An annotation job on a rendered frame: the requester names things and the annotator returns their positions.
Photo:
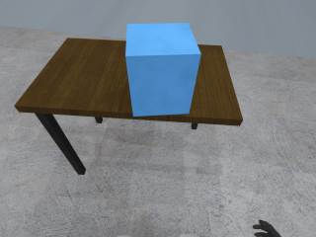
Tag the carton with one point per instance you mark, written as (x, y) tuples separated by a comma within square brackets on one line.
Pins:
[(162, 63)]

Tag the table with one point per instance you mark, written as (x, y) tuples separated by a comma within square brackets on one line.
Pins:
[(88, 78)]

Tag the right robot hand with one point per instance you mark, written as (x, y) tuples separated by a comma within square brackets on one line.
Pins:
[(266, 227)]

